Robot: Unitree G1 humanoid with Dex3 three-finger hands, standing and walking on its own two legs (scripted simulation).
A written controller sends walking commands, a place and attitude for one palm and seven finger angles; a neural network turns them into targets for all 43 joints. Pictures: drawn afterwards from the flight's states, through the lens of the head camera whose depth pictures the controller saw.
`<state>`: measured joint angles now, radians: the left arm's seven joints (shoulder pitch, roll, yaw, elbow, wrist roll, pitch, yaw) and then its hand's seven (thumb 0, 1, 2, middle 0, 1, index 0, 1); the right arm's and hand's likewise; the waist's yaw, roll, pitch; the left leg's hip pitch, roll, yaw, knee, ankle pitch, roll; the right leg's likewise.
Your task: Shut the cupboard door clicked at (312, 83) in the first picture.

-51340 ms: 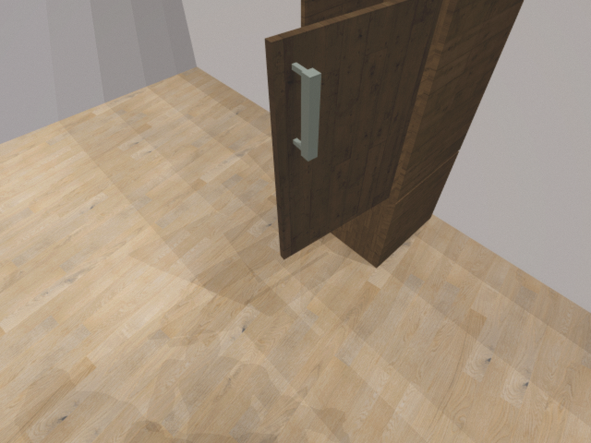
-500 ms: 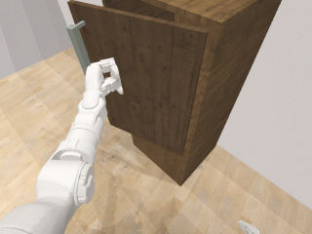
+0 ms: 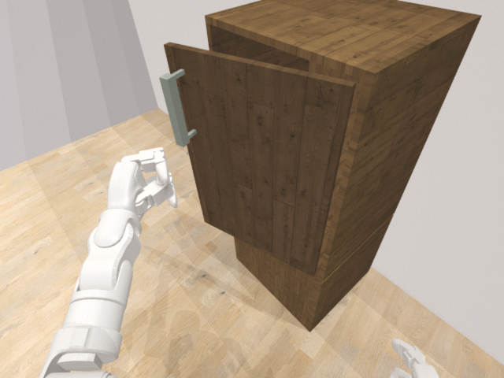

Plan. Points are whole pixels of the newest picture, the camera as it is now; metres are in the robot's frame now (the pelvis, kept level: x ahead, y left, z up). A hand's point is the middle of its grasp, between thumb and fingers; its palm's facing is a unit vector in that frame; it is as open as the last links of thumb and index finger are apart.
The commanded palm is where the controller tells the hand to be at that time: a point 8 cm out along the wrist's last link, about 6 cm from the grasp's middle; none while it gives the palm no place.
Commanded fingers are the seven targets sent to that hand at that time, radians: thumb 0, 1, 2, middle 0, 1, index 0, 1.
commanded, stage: draw the hand back to the body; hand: left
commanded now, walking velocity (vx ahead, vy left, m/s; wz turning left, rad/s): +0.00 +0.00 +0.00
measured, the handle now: (181, 108) +0.65 +0.20 +0.12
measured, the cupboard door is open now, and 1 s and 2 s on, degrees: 17 17 17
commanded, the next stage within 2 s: step back with the hand held close in 1.08 s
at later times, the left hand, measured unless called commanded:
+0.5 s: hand (86, 239) +0.25 +0.23 +0.16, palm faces +0.34 -0.88 -0.33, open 4.5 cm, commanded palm +0.20 +0.28 +0.17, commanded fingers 0.00 0.90 0.90 -0.45 -0.57 -0.45 -0.57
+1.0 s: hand (45, 264) +0.21 +0.27 +0.16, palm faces +0.47 -0.80 -0.38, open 7.3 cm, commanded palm +0.16 +0.30 +0.18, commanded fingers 0.00 0.90 0.90 -0.20 -0.30 -0.20 -0.30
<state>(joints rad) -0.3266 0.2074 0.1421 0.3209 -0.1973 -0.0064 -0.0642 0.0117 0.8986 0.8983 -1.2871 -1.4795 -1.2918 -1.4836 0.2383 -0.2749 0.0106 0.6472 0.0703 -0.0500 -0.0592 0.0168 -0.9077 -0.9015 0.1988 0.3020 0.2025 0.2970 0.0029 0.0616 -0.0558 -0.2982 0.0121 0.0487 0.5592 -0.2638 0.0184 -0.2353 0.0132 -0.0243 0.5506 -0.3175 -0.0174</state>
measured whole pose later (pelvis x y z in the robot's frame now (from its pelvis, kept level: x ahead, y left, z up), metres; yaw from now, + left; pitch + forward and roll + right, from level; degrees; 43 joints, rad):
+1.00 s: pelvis +0.03 +0.00 +0.01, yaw +1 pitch -3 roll +0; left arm 0.44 0.33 0.32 -0.35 -0.08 -0.06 0.11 0.01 0.89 0.90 -0.22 -0.31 -0.23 -0.32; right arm 0.17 -0.23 0.02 0.62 0.01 -0.05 -0.08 0.02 -0.91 -0.90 0.20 0.30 0.20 0.30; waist 0.07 0.07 0.00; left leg -0.12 0.00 0.04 0.41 -0.23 0.02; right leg -0.04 0.00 -0.03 0.38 -0.28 -0.01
